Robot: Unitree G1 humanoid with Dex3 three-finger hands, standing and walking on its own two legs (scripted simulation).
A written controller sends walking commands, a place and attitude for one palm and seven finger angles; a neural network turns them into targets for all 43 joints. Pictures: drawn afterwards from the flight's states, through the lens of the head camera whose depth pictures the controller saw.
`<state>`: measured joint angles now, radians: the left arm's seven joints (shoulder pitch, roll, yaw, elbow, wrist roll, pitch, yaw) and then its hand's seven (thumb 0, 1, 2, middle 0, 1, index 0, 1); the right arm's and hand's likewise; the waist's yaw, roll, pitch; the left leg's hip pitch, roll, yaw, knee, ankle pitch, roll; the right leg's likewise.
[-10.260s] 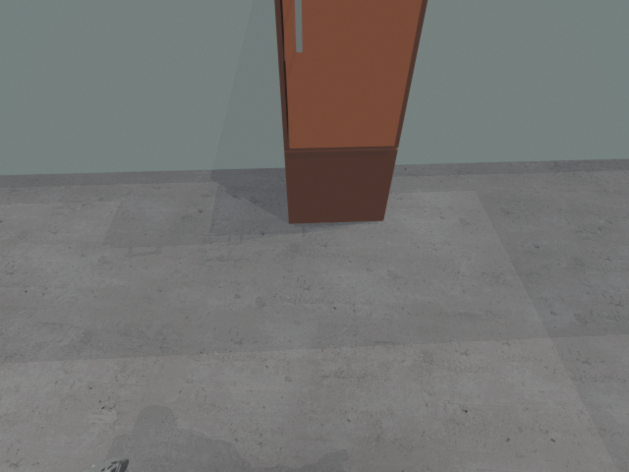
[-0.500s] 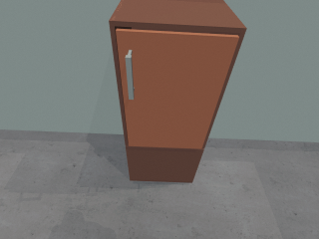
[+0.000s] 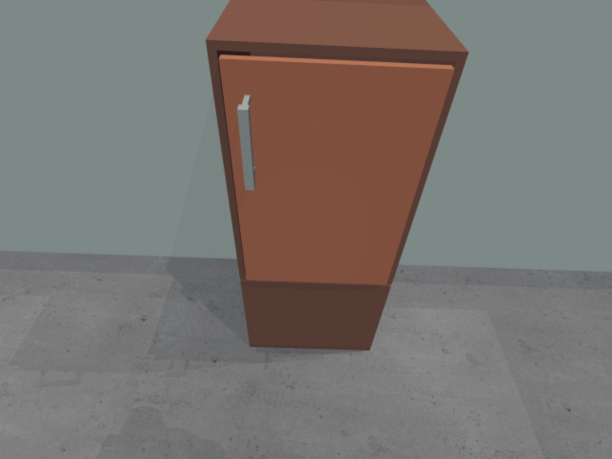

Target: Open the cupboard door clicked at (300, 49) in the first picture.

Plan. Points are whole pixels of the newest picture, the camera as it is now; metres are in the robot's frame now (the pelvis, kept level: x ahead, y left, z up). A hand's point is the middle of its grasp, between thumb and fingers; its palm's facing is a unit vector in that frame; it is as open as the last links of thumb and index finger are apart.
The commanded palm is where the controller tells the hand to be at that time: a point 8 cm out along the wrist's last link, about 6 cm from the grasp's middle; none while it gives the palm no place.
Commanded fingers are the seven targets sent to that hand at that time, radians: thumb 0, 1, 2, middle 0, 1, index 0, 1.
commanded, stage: shuffle to correct the standing spot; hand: left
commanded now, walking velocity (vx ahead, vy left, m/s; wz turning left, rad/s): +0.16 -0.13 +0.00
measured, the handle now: (248, 144) +0.61 +0.16 +0.10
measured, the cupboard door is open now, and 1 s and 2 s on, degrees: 0 0 0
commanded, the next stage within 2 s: come to a stop and stand still in 0.32 s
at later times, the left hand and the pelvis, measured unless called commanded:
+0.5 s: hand out of the picture +0.16 +0.14 -0.17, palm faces +0.04 -0.98 -0.22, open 7.3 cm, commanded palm none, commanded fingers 0.00 0.90 0.90 -0.20 -0.30 -0.20 -0.30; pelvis +0.08 -0.04 -0.01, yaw +3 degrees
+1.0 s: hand out of the picture +0.11 +0.15 -0.18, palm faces +0.08 -0.97 -0.23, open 7.4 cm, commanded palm none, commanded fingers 0.00 0.90 0.90 -0.20 -0.30 -0.20 -0.30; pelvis +0.09 -0.03 -0.01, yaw +2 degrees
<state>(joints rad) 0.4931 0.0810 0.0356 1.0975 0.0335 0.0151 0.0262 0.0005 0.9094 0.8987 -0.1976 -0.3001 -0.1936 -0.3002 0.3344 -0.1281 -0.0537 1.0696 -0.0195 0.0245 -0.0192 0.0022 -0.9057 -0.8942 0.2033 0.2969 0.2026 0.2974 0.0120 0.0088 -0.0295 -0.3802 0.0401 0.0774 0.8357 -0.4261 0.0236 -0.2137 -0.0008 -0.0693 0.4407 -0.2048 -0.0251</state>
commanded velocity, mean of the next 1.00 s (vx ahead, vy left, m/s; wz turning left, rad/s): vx -0.02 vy -0.02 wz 0.05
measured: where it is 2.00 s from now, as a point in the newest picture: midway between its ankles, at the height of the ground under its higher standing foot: outside the picture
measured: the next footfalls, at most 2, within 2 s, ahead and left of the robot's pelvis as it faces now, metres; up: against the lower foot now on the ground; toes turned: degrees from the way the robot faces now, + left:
right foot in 0.44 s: +0.14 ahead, -0.14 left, +0.01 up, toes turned +5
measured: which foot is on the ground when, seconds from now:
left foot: down 0.00-1.00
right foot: down 0.00-0.08, up 0.10-0.42, down 0.44-1.00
